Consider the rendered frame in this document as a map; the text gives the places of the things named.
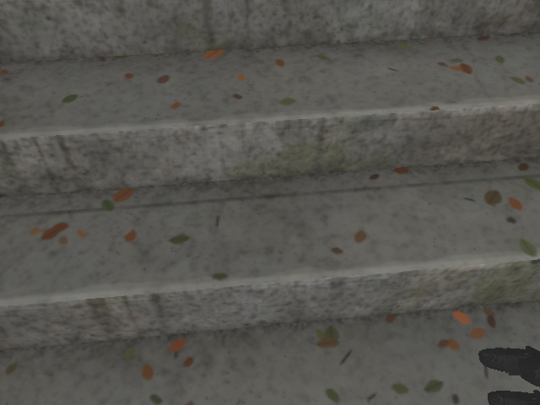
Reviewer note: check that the right robot hand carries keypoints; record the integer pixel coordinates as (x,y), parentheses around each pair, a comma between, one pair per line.
(515,361)

